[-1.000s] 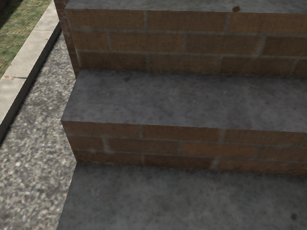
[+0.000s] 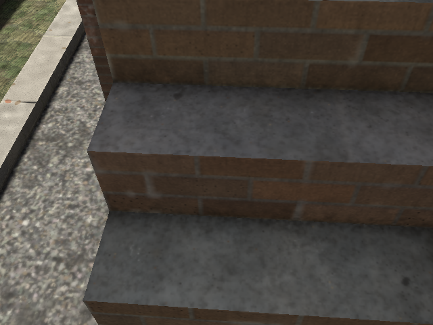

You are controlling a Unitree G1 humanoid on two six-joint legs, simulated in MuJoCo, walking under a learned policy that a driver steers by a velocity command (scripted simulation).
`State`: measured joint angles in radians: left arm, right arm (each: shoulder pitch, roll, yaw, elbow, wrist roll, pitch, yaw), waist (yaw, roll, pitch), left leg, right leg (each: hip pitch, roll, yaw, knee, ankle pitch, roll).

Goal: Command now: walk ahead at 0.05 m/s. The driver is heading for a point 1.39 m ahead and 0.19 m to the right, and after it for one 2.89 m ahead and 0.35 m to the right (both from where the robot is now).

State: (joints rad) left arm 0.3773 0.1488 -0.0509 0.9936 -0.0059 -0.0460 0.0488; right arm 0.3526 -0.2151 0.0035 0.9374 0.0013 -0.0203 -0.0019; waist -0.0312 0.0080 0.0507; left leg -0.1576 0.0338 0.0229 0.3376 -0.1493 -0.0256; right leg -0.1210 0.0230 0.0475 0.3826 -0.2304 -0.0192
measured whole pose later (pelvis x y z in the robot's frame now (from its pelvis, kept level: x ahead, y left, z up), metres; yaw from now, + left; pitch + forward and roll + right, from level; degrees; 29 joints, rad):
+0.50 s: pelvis -0.03 +0.01 +0.00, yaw +0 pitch -2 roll +0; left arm 0.42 0.12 -0.01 1.03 -0.01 -0.03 0.04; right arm 0.37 -0.19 0.01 0.94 0.00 -0.01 -0.01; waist -0.03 0.01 0.06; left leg -0.22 0.02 0.03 0.41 -0.15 -0.01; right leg -0.18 0.01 0.05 0.45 -0.23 0.00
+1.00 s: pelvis -0.02 +0.01 +0.00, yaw +0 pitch -2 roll +0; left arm 0.42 0.11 -0.01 1.02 -0.01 -0.04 0.04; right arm 0.39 -0.18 0.01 0.93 0.00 -0.02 -0.01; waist -0.03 0.01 0.06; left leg -0.21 0.02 0.02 0.40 -0.16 -0.01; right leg -0.17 0.00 0.04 0.44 -0.24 0.00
